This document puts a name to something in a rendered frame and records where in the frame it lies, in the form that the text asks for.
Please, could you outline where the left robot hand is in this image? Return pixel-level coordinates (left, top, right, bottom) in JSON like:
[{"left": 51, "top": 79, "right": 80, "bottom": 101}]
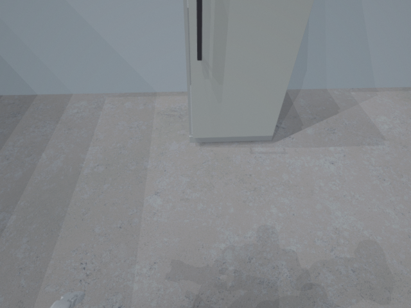
[{"left": 50, "top": 291, "right": 85, "bottom": 308}]

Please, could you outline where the fridge door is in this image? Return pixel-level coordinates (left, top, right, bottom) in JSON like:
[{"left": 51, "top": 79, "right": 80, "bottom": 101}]
[{"left": 188, "top": 0, "right": 314, "bottom": 138}]

